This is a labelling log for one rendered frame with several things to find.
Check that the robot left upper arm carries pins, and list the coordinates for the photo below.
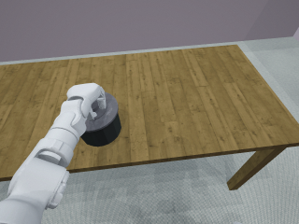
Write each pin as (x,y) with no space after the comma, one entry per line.
(40,186)

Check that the lid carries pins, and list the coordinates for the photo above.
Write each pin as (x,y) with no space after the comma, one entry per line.
(103,116)

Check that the knob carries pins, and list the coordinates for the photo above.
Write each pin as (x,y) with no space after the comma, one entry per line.
(95,106)

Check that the pot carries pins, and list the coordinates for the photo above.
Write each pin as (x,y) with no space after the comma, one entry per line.
(104,136)

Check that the table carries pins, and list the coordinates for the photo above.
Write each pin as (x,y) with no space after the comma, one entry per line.
(173,105)

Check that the robot left forearm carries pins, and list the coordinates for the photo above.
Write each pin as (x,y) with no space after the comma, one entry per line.
(59,143)

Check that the robot left hand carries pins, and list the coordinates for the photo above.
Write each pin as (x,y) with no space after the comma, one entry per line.
(93,92)

